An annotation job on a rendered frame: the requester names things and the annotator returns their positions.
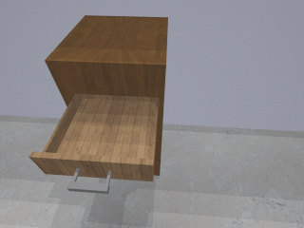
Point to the handle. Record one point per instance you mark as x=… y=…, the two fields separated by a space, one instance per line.
x=89 y=187

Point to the drawer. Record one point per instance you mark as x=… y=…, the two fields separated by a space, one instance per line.
x=101 y=133

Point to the cabinet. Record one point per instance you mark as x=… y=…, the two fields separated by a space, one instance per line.
x=114 y=56

